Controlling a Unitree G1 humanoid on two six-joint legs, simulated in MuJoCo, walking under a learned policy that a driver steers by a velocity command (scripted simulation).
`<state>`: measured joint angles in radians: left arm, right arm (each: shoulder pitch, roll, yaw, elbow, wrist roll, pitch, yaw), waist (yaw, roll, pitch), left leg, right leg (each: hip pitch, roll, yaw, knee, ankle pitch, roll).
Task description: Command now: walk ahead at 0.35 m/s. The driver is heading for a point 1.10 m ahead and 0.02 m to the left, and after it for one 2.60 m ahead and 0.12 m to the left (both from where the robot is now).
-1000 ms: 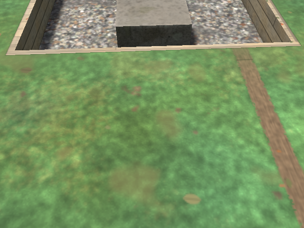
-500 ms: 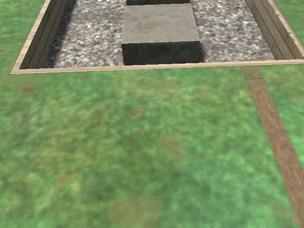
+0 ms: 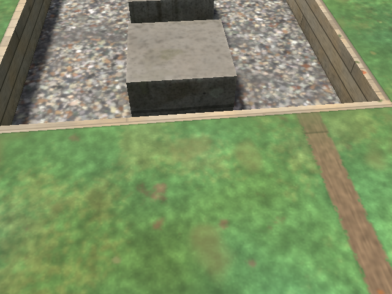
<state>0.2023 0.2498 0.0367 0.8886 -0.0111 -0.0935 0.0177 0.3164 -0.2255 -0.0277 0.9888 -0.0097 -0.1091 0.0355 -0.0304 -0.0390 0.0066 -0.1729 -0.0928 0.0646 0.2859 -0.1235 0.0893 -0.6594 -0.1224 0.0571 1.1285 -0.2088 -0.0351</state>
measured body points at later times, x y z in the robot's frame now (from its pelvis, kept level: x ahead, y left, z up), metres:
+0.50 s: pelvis +0.15 -0.05 -0.01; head +0.17 -0.05 +0.44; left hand +0.25 +0.19 -0.14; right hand +0.21 -0.30 -0.16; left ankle +0.15 +0.09 -0.74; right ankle +0.24 -0.14 -0.74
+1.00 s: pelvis +0.25 -0.06 -0.01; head +0.26 -0.07 +0.43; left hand +0.29 +0.21 -0.15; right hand +0.24 -0.31 -0.17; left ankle +0.15 +0.08 -0.71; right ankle +0.25 -0.14 -0.74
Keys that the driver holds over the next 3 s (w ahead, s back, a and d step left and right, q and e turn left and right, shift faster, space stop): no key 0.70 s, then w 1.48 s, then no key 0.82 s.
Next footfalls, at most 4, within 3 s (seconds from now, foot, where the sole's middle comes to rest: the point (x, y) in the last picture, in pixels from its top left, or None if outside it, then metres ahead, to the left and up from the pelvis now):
0.22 right None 0.28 -0.14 -0.78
0.52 left None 0.19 0.09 -0.78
1.44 left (168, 261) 0.64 0.11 -0.78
2.02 right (222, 185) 0.96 -0.11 -0.78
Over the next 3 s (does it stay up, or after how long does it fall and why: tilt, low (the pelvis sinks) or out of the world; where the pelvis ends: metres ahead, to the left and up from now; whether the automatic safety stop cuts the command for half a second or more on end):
stays up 1.11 0.00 -0.01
